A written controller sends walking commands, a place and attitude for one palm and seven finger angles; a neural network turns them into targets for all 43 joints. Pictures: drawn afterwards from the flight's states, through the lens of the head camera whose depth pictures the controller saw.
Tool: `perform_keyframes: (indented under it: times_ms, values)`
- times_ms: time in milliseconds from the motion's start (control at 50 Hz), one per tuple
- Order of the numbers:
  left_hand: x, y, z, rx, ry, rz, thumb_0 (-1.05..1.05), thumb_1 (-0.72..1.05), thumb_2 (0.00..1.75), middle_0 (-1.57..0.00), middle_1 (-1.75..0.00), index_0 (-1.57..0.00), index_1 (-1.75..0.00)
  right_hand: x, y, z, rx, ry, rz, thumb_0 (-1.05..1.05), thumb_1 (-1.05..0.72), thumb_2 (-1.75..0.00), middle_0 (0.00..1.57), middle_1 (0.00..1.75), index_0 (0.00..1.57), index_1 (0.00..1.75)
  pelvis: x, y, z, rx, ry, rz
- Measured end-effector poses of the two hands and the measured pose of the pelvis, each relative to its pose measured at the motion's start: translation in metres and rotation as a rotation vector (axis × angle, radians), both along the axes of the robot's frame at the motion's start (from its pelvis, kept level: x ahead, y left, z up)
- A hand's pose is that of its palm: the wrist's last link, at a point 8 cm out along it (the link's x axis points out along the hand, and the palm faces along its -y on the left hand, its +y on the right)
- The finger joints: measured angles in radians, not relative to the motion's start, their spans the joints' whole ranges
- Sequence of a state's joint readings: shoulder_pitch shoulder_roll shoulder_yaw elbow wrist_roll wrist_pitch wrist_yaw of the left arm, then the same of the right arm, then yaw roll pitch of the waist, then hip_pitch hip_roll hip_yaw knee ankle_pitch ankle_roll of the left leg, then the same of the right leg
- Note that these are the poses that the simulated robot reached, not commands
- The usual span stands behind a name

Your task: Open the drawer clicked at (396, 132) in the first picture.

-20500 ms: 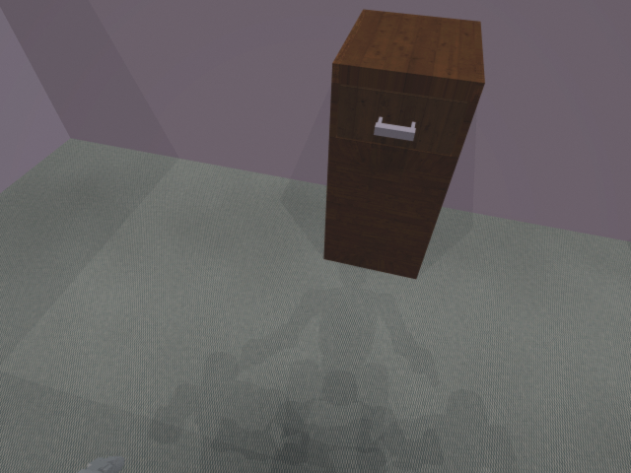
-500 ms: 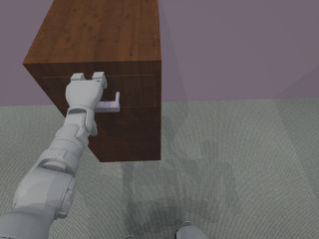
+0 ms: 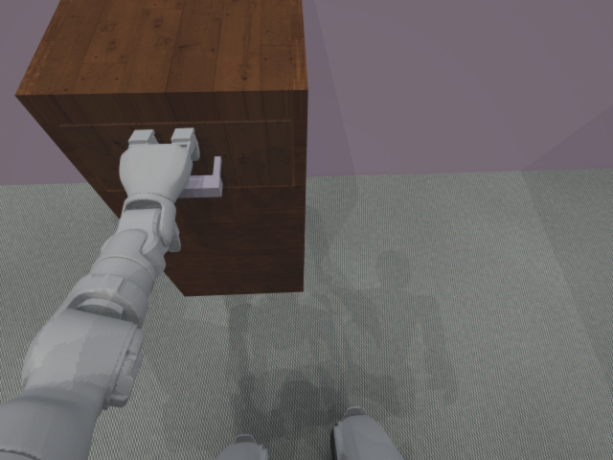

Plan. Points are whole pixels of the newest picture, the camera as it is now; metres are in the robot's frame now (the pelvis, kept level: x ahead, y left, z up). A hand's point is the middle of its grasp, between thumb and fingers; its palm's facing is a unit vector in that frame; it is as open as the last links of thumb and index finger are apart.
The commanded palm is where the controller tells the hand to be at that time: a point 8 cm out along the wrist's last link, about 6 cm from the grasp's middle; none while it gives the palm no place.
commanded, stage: lower the fingers behind the handle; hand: left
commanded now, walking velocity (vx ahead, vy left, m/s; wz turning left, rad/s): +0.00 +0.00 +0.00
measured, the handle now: (188, 175) +0.55 +0.15 -0.03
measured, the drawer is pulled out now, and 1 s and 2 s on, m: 0.00 0.00 0.00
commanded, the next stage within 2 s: lift the fingers back up to retry in 1.22 s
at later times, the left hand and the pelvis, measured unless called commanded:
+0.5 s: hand (174, 197) +0.50 +0.17 -0.02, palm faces -0.02 +0.01 -1.00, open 13.8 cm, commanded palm +0.48 +0.16 +0.02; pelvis +0.00 +0.00 -0.02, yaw +0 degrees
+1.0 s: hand (175, 201) +0.49 +0.17 -0.03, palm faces +0.00 +0.04 -1.00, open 13.8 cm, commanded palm +0.47 +0.17 +0.00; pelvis -0.02 +0.00 -0.03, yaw +1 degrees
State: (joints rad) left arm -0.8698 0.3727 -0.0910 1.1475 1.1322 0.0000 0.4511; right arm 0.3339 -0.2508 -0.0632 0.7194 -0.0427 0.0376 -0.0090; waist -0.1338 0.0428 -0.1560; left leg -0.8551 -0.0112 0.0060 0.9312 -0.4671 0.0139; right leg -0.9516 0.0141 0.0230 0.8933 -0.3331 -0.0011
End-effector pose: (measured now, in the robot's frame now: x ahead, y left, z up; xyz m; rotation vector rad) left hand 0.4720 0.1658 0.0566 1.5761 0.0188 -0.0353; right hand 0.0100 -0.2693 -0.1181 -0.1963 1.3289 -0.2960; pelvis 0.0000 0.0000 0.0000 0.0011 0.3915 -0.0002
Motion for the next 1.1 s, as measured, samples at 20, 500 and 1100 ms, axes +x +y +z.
perform_keyframes:
  times_ms: [20,500,1100]
  values:
    - [0.001,-0.001,-0.002,-0.002,0.000,-0.002,0.00,-0.48,0.31,-0.32,-1.20,-0.32,-1.20,-0.001,0.000,-0.001,0.001,0.006,0.000,0.00,-0.90,-0.89,0.20,0.30,0.20,0.29,0.000,0.000,-0.001,0.000,0.003,0.001]
    - [0.006,0.001,-0.025,0.008,-0.015,0.011,0.00,-0.48,0.31,-0.32,-1.23,-0.32,-1.20,-0.002,0.003,-0.017,0.005,0.042,0.014,0.00,-0.90,-0.89,0.20,0.30,0.21,0.29,0.001,0.001,-0.016,-0.007,0.049,0.009]
    - [0.002,-0.002,-0.031,0.032,-0.022,0.032,0.00,-0.49,0.31,-0.24,-1.26,-0.32,-1.20,-0.020,0.000,-0.036,0.001,0.014,0.021,0.00,-0.90,-0.89,0.20,0.30,0.21,0.29,-0.023,-0.003,-0.036,0.002,0.067,0.011]
